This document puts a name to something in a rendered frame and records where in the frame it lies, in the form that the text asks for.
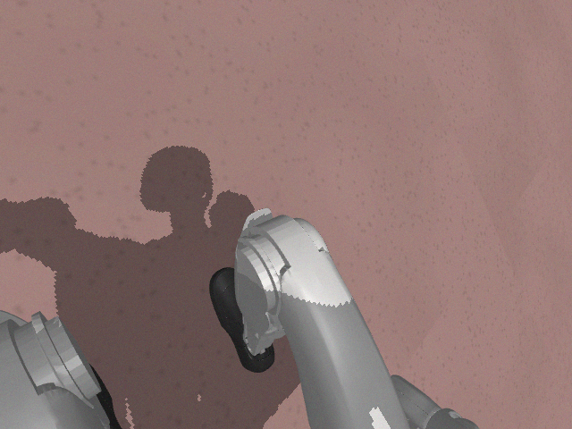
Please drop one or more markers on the right robot arm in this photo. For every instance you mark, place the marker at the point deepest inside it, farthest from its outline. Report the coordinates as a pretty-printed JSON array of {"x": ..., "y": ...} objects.
[{"x": 447, "y": 418}]

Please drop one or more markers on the right robot hand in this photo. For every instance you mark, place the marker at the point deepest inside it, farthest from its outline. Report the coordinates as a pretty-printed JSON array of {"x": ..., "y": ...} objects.
[{"x": 418, "y": 407}]

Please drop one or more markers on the right robot foot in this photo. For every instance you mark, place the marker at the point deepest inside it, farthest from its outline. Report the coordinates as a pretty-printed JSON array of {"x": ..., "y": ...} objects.
[{"x": 222, "y": 293}]

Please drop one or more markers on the left robot foot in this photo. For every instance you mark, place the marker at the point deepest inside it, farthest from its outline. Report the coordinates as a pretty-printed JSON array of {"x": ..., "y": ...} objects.
[{"x": 106, "y": 402}]

